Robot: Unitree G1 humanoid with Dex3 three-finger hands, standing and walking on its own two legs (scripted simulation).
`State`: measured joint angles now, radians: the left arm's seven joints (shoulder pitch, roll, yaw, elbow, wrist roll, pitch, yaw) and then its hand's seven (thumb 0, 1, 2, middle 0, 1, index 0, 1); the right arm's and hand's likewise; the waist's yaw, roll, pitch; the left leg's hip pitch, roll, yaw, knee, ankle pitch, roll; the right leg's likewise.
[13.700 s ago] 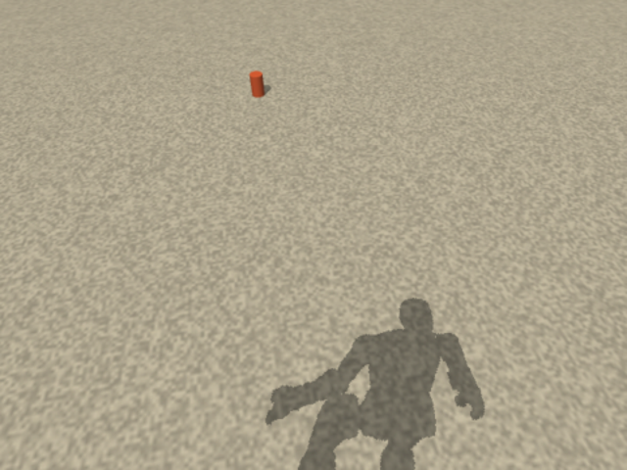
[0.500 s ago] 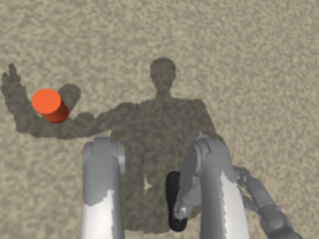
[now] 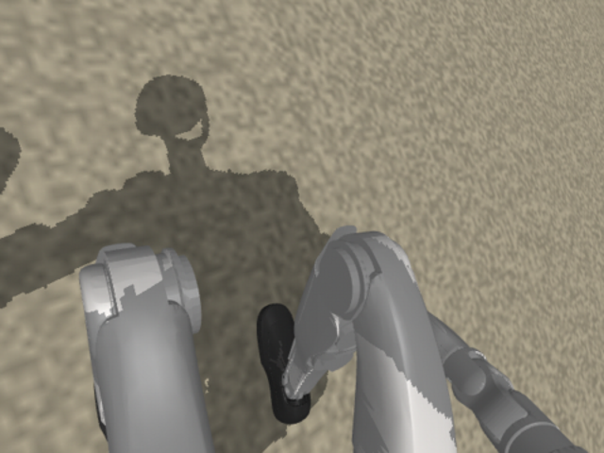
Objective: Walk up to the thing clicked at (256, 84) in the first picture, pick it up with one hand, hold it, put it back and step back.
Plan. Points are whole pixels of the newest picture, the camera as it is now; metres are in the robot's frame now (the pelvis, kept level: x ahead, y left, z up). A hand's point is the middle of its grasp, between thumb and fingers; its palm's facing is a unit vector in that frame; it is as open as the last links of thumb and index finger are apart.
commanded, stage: close in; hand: left
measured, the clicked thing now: out of the picture +0.42 +0.35 -0.22
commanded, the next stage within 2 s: close in 0.52 s
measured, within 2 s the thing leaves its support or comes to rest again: leaves its support in 1.48 s
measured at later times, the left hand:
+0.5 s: hand out of the picture +0.37 +0.37 -0.19, palm faces +0.54 -0.84 -0.01, open 17.4 cm
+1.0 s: hand out of the picture +0.40 +0.35 -0.20, palm faces +0.55 -0.83 -0.03, open 11.8 cm
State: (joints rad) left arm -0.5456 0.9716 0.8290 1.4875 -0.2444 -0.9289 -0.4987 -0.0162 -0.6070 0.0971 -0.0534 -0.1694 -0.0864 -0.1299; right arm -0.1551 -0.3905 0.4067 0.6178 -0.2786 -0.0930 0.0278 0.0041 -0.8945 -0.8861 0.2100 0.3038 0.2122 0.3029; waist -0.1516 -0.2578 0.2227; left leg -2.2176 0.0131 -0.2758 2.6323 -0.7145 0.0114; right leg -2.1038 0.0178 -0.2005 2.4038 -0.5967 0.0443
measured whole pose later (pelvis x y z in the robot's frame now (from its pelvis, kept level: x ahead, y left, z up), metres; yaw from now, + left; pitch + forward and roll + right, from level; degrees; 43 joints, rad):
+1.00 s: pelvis -0.01 +0.01 -0.01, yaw -4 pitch +9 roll -19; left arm -0.61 0.95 0.66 1.54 -0.11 -1.14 0.02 -0.01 0.01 0.50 -0.41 -0.43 -0.41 -0.42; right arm -0.21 -0.39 0.55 0.53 -0.37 0.05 0.12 0.00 -0.87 -0.89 0.21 0.30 0.21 0.30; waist -0.21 -0.31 0.34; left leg -2.19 0.03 -0.38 2.70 -0.72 0.03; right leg -2.04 0.06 -0.27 2.38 -0.55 0.07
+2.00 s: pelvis +0.00 +0.00 +0.01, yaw -1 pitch +16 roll -16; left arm -0.56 0.76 0.63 1.10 -0.16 -0.86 -0.09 0.03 -0.38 0.99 -0.67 -1.01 -0.63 -1.01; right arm -0.06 -0.36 0.35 0.57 -0.24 0.06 0.12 0.00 -0.88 -0.89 0.21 0.30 0.21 0.30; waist -0.14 -0.18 0.16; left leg -2.22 0.02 -0.29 2.60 -0.70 0.03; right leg -2.09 0.02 -0.22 2.35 -0.58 0.05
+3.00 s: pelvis +0.04 -0.01 +0.23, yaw +10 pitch +30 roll -5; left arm -0.15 0.29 0.40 0.21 -0.24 -0.26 -0.05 0.02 -0.47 1.12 -0.67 -1.06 -0.64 -1.05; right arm 0.09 -0.25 -0.01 0.57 0.05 -0.01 -0.05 0.01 -0.91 -0.89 0.20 0.30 0.21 0.30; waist -0.02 0.01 -0.17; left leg -1.67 0.03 -0.07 1.82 -0.68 0.00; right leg -1.63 -0.03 -0.07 1.75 -0.63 0.01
